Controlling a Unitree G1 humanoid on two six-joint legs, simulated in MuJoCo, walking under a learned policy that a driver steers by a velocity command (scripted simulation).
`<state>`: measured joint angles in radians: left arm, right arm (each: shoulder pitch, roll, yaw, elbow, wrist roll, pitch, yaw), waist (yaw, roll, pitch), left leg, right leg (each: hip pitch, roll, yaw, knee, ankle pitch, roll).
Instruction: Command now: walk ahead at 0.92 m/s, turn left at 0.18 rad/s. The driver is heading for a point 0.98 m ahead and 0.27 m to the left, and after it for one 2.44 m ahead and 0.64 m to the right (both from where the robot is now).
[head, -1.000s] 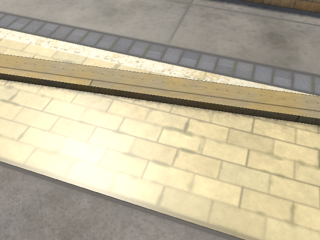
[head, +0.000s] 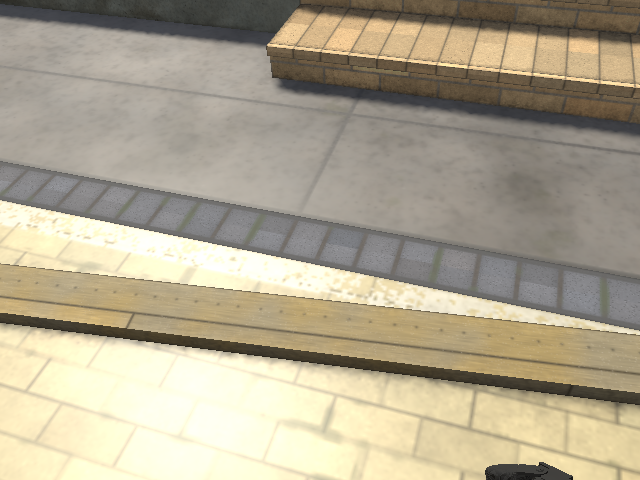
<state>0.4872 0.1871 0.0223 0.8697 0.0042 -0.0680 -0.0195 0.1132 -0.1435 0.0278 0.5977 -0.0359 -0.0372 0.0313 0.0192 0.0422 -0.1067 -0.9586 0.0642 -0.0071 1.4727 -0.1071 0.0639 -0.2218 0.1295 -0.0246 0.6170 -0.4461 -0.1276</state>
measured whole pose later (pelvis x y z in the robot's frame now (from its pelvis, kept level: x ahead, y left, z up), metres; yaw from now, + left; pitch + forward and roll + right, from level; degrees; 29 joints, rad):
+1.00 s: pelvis +0.78 +0.14 -0.02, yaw +48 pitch +0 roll -6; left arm 0.21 0.35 0.08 0.82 0.07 -0.02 0.00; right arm 0.20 -0.42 -0.08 0.66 0.01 0.04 0.05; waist -0.05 0.02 -0.01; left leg -0.39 0.04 0.06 0.81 -0.45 0.12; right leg -0.31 -0.14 -0.11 1.40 -0.61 -0.05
